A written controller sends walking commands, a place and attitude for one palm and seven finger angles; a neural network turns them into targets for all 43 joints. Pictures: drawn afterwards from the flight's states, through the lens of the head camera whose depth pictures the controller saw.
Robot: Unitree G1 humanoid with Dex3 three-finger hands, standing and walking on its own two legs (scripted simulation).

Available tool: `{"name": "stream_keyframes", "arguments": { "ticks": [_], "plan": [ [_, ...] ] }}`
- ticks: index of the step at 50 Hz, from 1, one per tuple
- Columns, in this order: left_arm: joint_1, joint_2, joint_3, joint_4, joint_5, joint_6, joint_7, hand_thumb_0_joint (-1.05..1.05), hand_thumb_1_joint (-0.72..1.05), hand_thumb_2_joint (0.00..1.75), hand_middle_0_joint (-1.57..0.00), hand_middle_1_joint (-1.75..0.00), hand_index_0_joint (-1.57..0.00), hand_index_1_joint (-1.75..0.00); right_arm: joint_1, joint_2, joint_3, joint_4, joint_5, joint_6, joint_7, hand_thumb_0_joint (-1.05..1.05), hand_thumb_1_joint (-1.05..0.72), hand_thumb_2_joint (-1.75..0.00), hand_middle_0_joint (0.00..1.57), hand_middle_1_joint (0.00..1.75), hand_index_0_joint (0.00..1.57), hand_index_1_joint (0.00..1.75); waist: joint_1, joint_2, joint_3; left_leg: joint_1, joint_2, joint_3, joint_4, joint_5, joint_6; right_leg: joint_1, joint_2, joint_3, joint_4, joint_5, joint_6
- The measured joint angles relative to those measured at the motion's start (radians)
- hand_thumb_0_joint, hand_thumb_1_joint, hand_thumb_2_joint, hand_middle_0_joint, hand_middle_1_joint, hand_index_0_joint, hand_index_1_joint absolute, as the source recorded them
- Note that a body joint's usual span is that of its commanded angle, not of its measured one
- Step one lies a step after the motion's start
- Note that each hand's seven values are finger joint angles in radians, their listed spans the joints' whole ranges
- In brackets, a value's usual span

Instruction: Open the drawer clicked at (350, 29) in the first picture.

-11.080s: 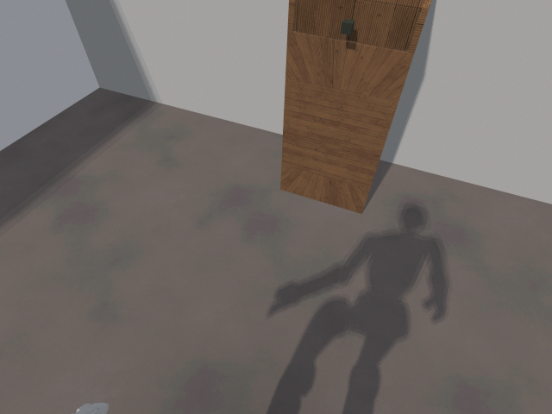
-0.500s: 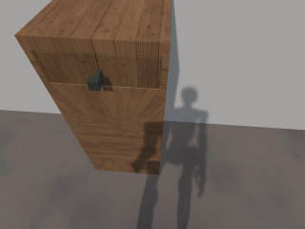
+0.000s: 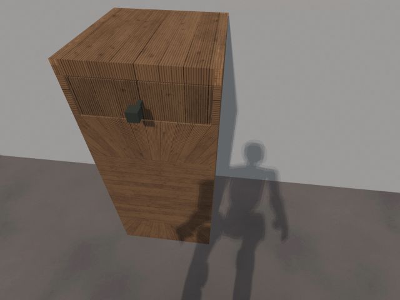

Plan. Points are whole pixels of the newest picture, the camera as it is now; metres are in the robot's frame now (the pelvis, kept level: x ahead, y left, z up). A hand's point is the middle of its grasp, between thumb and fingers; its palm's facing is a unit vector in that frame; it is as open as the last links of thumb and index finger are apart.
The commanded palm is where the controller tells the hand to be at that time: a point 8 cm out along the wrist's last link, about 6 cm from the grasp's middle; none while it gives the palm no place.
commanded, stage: come to a stop and stand still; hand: left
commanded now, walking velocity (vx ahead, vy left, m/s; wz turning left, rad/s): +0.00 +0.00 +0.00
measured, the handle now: (136, 110) +0.55 +0.20 +0.10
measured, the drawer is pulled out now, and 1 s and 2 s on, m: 0.00 0.00 0.00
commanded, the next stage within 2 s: look again from close up in 0.18 s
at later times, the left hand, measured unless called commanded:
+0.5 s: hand out of the picture +0.08 +0.25 -0.14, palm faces -0.01 -0.94 -0.33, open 7.4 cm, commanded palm none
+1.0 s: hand (82, 282) +0.18 +0.25 -0.06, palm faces -0.13 -0.72 -0.68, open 7.5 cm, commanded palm +0.14 +0.27 -0.03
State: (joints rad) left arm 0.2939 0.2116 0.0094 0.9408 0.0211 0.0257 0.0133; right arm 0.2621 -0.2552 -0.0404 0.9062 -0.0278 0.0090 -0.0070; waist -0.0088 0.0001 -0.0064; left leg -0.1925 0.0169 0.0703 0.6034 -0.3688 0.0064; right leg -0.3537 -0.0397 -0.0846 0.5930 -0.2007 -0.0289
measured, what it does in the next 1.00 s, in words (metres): stands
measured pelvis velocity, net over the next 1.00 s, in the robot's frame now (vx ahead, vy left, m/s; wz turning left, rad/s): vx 0.03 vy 0.01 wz -0.02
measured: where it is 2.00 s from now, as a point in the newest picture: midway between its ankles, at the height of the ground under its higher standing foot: outside the picture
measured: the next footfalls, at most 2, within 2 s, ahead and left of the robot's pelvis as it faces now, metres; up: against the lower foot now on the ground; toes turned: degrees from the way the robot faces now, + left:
none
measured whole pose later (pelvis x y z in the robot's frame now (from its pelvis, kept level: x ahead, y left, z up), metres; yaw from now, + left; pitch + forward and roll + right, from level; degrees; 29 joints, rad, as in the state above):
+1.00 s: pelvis +0.03 +0.01 +0.01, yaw -1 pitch +0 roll +1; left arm 0.38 0.32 0.01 0.29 0.41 0.02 0.14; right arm 0.24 -0.26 -0.02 0.81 -0.01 -0.14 -0.03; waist 0.04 0.01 0.01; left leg -0.11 -0.01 0.09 0.44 -0.32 0.01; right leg -0.31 -0.04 -0.05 0.50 -0.19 -0.02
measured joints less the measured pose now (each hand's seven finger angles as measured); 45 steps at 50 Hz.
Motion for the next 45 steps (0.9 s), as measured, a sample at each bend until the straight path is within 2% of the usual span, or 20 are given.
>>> {"name": "stream_keyframes", "arguments": {
  "ticks": [7,17,31,44,45],
  "plan": [
    [-0.032,0.062,0.013,0.025,-0.002,-0.011,-0.011,0.01,0.90,0.90,-0.20,-0.30,-0.20,-0.30,0.025,-0.039,0.008,0.044,-0.003,-0.008,0.009,0.00,-0.91,-0.90,0.20,0.30,0.20,0.30,0.008,-0.006,0.011,0.019,-0.006,-0.006,-0.069,0.049,0.004,0.033,0.002,-0.001,-0.088,0.055,0.007],
    [-0.077,0.119,0.013,0.074,-0.005,-0.022,-0.013,0.01,0.90,0.90,-0.20,-0.30,-0.20,-0.30,0.020,-0.078,0.018,0.121,0.000,-0.008,0.016,0.00,-0.91,-0.90,0.20,0.30,0.20,0.30,0.000,0.005,0.024,0.049,-0.019,-0.012,-0.134,0.078,0.008,0.064,-0.003,0.000,-0.147,0.079,0.016],
    [-0.145,0.079,-0.019,0.127,-0.010,-0.035,-0.008,0.01,0.90,0.90,-0.20,-0.30,-0.20,-0.30,-0.067,-0.054,0.042,0.178,0.006,-0.020,0.013,0.00,-0.91,-0.90,0.20,0.30,0.20,0.30,-0.004,0.004,0.043,0.118,-0.018,-0.013,-0.207,0.084,0.007,0.120,0.002,-0.001,-0.192,0.072,0.022],
    [-0.153,0.053,-0.020,0.133,-0.009,-0.041,0.004,0.01,0.90,0.90,-0.20,-0.30,-0.20,-0.30,-0.112,-0.030,0.042,0.185,0.010,-0.024,0.006,0.00,-0.91,-0.90,0.20,0.30,0.20,0.30,0.005,-0.005,0.038,0.146,-0.012,-0.013,-0.228,0.077,0.006,0.146,0.009,-0.002,-0.209,0.063,0.027],
    [-0.114,0.053,0.002,0.007,0.061,-0.001,0.002,0.01,0.90,0.90,-0.20,-0.30,-0.20,-0.30,-0.095,-0.029,0.042,0.138,0.021,-0.028,-0.001,0.00,-0.91,-0.90,0.20,0.30,0.20,0.30,0.017,-0.008,0.048,0.146,-0.014,-0.003,-0.218,0.070,0.008,0.136,0.008,0.008,-0.188,0.056,0.025]
  ]
}}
